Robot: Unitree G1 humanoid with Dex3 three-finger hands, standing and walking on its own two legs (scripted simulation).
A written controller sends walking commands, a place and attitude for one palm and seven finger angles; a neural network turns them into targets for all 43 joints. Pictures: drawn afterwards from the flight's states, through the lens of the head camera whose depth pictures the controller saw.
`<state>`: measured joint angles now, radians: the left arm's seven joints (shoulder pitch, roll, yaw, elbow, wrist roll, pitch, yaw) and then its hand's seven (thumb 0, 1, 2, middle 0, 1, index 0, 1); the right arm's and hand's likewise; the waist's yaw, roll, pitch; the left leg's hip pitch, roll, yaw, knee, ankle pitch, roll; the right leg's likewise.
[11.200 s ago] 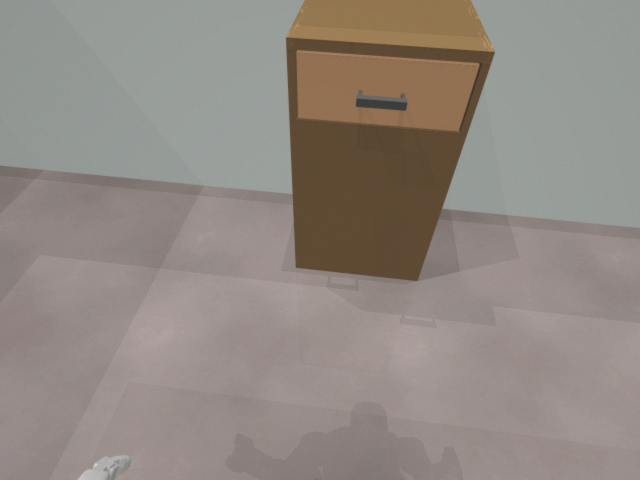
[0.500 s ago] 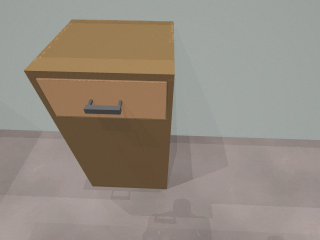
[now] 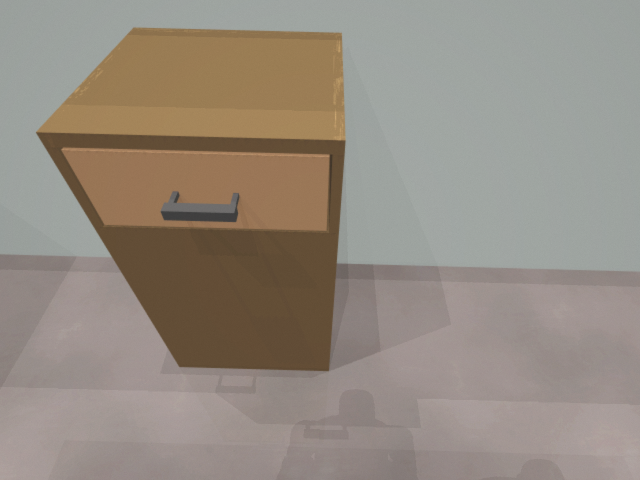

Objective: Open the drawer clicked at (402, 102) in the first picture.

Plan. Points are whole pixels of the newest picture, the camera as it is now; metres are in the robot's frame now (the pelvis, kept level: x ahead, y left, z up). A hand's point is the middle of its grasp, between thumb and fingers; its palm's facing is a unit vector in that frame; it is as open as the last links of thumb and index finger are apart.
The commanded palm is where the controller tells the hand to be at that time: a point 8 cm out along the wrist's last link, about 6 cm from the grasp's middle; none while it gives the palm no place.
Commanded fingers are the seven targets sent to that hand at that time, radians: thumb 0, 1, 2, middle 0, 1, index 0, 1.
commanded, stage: look again from close up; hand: left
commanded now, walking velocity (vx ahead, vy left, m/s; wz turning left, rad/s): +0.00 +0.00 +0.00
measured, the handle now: (202, 204) +0.56 +0.23 +0.00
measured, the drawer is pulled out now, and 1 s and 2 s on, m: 0.00 0.00 0.00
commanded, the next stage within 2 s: shuffle to correct the standing spot in 0.34 s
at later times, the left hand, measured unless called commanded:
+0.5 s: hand out of the picture -0.02 +0.20 -0.18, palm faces +0.02 -0.99 -0.16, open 7.3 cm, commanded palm none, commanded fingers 0.00 0.90 0.90 -0.20 -0.30 -0.20 -0.30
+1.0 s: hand out of the picture -0.02 +0.19 -0.19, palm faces +0.04 -0.99 -0.10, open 7.4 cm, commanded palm none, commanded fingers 0.00 0.90 0.90 -0.20 -0.30 -0.20 -0.30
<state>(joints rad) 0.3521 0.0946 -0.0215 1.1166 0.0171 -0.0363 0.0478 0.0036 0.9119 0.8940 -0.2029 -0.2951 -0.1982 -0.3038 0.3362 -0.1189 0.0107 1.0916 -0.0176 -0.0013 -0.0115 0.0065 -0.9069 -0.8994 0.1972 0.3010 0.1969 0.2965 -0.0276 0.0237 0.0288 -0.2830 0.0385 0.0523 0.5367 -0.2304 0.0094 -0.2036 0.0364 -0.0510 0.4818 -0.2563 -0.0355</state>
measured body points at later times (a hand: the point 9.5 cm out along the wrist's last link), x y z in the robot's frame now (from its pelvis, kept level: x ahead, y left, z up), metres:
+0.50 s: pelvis -0.01 +0.04 +0.00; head -0.02 +0.05 +0.45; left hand -0.02 +0.25 -0.16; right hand +0.00 -0.19 -0.15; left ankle +0.04 +0.11 -0.74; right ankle +0.00 -0.10 -0.74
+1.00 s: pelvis +0.05 +0.04 +0.00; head +0.04 +0.07 +0.44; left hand -0.02 +0.24 -0.17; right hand +0.04 -0.18 -0.15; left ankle +0.04 +0.11 -0.74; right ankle +0.00 -0.09 -0.72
